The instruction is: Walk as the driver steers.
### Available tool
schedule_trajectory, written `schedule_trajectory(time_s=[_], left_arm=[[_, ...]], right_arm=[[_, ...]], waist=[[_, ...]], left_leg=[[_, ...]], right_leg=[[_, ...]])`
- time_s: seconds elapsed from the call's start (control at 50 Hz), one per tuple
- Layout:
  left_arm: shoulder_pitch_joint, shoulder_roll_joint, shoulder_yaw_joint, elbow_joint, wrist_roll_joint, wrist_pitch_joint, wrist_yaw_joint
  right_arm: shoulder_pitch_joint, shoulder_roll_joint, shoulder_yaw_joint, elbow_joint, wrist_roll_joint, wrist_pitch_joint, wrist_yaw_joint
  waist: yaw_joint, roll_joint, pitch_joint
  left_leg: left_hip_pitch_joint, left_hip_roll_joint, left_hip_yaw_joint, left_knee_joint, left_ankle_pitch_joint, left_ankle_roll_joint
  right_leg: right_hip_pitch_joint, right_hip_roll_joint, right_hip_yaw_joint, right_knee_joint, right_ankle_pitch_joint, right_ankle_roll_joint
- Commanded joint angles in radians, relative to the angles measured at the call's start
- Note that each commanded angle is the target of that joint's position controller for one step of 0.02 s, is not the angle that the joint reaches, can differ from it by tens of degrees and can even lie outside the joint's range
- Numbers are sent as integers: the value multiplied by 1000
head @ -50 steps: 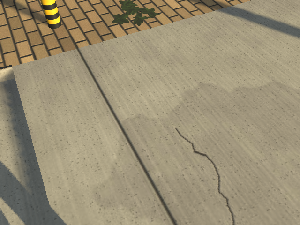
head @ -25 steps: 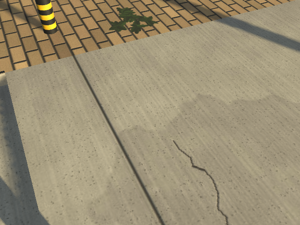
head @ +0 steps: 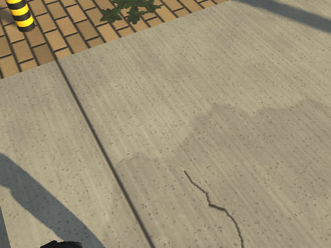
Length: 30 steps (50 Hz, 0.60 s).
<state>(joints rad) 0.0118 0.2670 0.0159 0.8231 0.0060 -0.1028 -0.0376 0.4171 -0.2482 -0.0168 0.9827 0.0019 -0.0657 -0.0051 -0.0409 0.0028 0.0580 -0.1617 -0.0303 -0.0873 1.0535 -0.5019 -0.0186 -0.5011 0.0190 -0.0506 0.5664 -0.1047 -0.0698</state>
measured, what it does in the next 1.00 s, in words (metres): walks ahead, turning right: left foot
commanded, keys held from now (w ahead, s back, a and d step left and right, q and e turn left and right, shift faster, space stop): no key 0.36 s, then e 0.28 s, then w+e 0.18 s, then e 0.18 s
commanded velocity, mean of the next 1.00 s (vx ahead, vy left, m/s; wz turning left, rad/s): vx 0.12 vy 0.00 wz -0.25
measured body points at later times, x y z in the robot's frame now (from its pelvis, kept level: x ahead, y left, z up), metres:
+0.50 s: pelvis +0.12 +0.01 +0.01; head +0.13 +0.02 +0.46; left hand +0.21 +0.26 -0.13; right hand +0.20 -0.27 -0.11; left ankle +0.14 +0.14 -0.72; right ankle +0.12 -0.09 -0.72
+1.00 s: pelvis +0.18 -0.06 +0.03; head +0.20 -0.10 +0.48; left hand +0.28 +0.19 -0.08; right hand +0.29 -0.37 -0.08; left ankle +0.33 +0.09 -0.65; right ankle +0.12 -0.11 -0.72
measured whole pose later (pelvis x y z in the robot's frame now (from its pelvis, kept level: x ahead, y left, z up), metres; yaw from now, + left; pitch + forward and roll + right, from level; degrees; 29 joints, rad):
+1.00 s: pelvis +0.18 -0.06 +0.03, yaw -18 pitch +3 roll +3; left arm 0.37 0.22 0.05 0.83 -0.01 -0.02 0.03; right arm 0.02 -0.29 -0.09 0.82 0.00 -0.07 -0.03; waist 0.05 0.02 0.01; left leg -0.63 0.02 -0.07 0.86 -0.15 -0.03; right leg -0.16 0.07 0.11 0.36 -0.23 -0.09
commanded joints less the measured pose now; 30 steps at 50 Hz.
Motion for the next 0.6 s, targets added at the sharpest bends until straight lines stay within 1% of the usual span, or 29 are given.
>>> schedule_trajectory(time_s=[0.02,0.04,0.06,0.08,0.1,0.12,0.14,0.16,0.18,0.22,0.24,0.26,0.28,0.3,0.32,0.34,0.36,0.38,0.4,0.42,0.44,0.46,0.48,0.5,0.52,0.54,0.56,0.58,0.6], left_arm=[[144,102,26,9,-6,3,5],[112,76,18,11,-5,-6,5],[100,72,15,24,8,-9,2],[96,66,12,35,19,-12,-2],[89,65,10,46,24,-16,-3],[84,76,11,55,30,-18,-2],[74,86,13,60,30,-15,3],[69,97,15,64,29,-10,8],[77,110,18,70,25,-2,14],[105,132,24,85,19,16,23],[112,132,23,91,16,24,26],[116,127,22,95,13,31,29],[112,119,19,98,6,38,31],[107,105,13,99,-1,44,33],[134,79,4,111,-4,46,33],[172,59,-4,122,3,45,32],[255,65,2,130,11,41,29],[235,63,1,136,9,48,34],[186,85,6,123,2,57,38],[149,102,13,102,-5,66,45],[133,119,20,89,-8,75,50],[134,124,25,78,-10,82,52],[130,120,30,66,-13,86,53],[126,110,32,53,-15,89,53],[122,97,34,40,-15,93,53],[122,87,35,27,-13,97,52],[134,77,38,19,-11,101,49],[148,72,43,13,-11,109,45],[133,79,48,-4,-16,117,41]], right_arm=[[23,-112,-20,-64,17,-28,-9],[5,-120,-32,-71,12,-15,-21],[20,-99,-31,-70,10,1,-27],[42,-67,-27,-64,6,15,-31],[52,-45,-23,-63,3,27,-33],[38,-39,-23,-74,0,36,-38],[7,-40,-22,-89,-5,43,-43],[-25,-43,-21,-100,-9,49,-46],[-57,-49,-21,-107,-10,55,-47],[-105,-72,-29,-114,-5,69,-47],[-128,-81,-32,-119,-3,74,-47],[-150,-85,-35,-123,-4,77,-47],[-163,-85,-37,-125,-7,75,-47],[-164,-82,-38,-121,-13,72,-47],[-169,-88,-40,-119,-22,68,-48],[-162,-115,-44,-121,-27,64,-51],[-190,-192,-60,-119,-14,65,-54],[-188,-154,-60,-99,-6,64,-47],[-197,-120,-55,-100,-9,61,-45],[-218,-129,-60,-107,-10,58,-48],[-220,-137,-65,-110,-8,54,-53],[-198,-143,-71,-103,-4,51,-60],[-172,-149,-77,-97,0,51,-67],[-149,-154,-82,-92,1,53,-74],[-126,-163,-88,-89,-2,55,-80],[-109,-176,-93,-89,-5,57,-85],[-123,-182,-96,-97,-5,57,-91],[-170,-180,-95,-117,-5,55,-97],[-200,-184,-95,-135,-6,51,-100]], waist=[[62,-20,-215],[33,-21,-175],[12,-46,-157],[-6,-54,-153],[-23,-59,-144],[-31,-64,-141],[-31,-73,-140],[-25,-80,-147],[-11,-85,-155],[14,-81,-155],[23,-78,-139],[30,-75,-116],[25,-69,-95],[15,-57,-80],[14,-38,-64],[27,-1,-66],[102,110,-61],[79,144,-66],[58,116,-45],[53,102,-44],[46,95,-53],[41,87,-74],[34,84,-91],[27,91,-105],[18,111,-119],[11,142,-132],[14,179,-142],[22,224,-148],[14,208,-134]], left_leg=[[-381,73,-19,297,29,1],[-337,109,-9,226,66,2],[-264,120,0,187,96,1],[-215,120,10,143,120,-4],[-178,123,17,76,135,-11],[-168,127,18,-6,153,-16],[-162,129,22,-91,174,-21],[-146,134,24,-172,211,-23],[-132,132,29,-232,248,-24],[-110,125,34,-310,300,-24],[-104,123,34,-345,305,-21],[-100,120,36,-387,302,-16],[-82,112,44,-451,313,-7],[-40,101,58,-532,345,5],[-2,110,46,-615,396,18],[43,162,-7,-645,497,34],[43,187,-34,-617,524,71],[-27,156,-11,-636,361,75],[-53,135,5,-646,305,57],[-52,128,18,-631,331,44],[-37,125,31,-611,369,40],[-13,129,38,-591,402,46],[7,141,37,-577,438,58],[28,165,21,-573,477,76],[57,212,-19,-583,533,105],[88,281,-78,-601,605,147],[97,354,-132,-615,694,194],[82,431,-183,-630,766,241],[64,473,-205,-653,794,264]], right_leg=[[468,-323,324,-210,626,-213],[368,-281,252,-248,608,-190],[283,-255,207,-282,593,-182],[227,-240,176,-302,609,-191],[177,-227,140,-317,627,-198],[158,-224,123,-325,627,-202],[152,-221,111,-329,616,-203],[153,-213,98,-328,571,-195],[161,-210,98,-333,491,-186],[165,-216,122,-353,250,-177],[159,-219,141,-363,116,-173],[154,-219,160,-367,-2,-167],[148,-212,172,-359,-106,-154],[137,-193,174,-340,-187,-129],[132,-162,171,-316,-234,-89],[119,-126,158,-272,-251,-47],[101,-50,104,-252,-247,-14],[168,-19,53,-230,-210,5],[178,-16,52,-202,-179,9],[165,-18,59,-173,-137,0],[151,-20,70,-146,-80,-11],[140,-20,76,-117,-31,-20],[126,-19,80,-80,9,-26],[102,-13,78,-32,33,-25],[65,-2,68,35,32,-15],[21,9,53,109,-1,2],[-5,15,35,188,-133,18],[-21,11,28,293,-376,28],[-52,-22,55,376,-501,36]])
